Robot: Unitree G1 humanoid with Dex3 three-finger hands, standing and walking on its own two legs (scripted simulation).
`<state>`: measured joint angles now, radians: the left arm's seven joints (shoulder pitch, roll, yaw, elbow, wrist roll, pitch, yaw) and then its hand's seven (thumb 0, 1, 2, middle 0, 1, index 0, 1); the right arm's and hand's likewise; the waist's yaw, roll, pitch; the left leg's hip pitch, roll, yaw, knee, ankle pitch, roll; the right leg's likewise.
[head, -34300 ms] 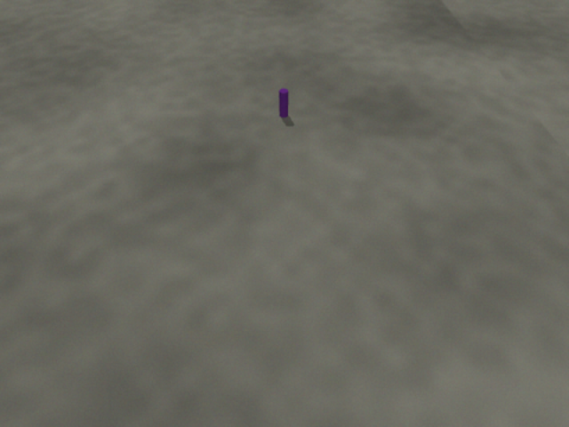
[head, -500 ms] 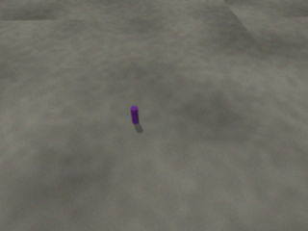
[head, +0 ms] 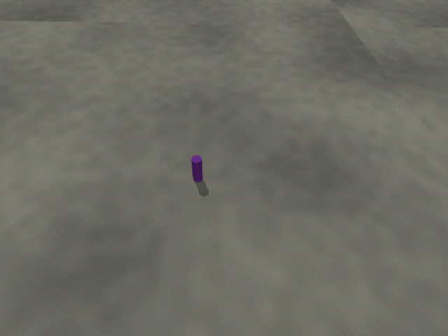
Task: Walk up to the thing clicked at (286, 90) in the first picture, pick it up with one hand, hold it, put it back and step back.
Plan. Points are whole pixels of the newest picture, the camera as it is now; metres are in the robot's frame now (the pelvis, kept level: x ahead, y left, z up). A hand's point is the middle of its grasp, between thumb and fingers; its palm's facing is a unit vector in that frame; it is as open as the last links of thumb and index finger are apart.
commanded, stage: step back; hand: left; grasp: from the side
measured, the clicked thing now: (197, 169) +1.01 +0.17 -0.68
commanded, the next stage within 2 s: stand in 0.28 s
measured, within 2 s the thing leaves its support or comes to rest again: neither
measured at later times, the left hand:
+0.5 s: hand out of the picture +0.12 +0.25 -0.14, palm faces -0.03 -0.94 -0.34, open 7.4 cm
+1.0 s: hand out of the picture +0.09 +0.25 -0.14, palm faces -0.05 -0.94 -0.34, open 7.4 cm
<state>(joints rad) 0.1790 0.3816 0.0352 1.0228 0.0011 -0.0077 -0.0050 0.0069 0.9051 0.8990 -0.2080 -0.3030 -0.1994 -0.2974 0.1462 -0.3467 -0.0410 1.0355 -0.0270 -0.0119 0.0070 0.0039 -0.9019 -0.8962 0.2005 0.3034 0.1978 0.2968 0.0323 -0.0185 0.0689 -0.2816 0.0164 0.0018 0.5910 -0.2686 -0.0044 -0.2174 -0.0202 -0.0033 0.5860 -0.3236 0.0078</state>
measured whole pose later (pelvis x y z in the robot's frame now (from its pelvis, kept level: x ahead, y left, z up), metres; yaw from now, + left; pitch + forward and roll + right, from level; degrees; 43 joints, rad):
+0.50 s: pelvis +0.02 +0.00 +0.02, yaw -1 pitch -2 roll +0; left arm 0.07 0.35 0.00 1.12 0.00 -0.02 0.00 0.00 0.91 0.90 -0.21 -0.30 -0.20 -0.30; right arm 0.03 -0.33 -0.02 1.13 0.00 -0.02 0.01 0.00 -0.90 -0.90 0.20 0.30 0.20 0.30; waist 0.00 -0.01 0.06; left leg -0.15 0.02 0.02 0.35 -0.17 -0.01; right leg -0.09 -0.02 0.01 0.33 -0.21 0.02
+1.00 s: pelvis +0.01 +0.00 +0.02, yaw -1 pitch -2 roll +0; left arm 0.11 0.36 0.00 1.14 0.01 -0.02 -0.01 0.01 0.91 0.90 -0.21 -0.30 -0.20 -0.30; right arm 0.09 -0.34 -0.01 1.16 -0.01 -0.01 0.01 0.00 -0.90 -0.90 0.20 0.30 0.20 0.30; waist -0.01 0.00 0.05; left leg -0.15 0.02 0.02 0.31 -0.14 -0.01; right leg -0.09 -0.02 0.01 0.31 -0.19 0.02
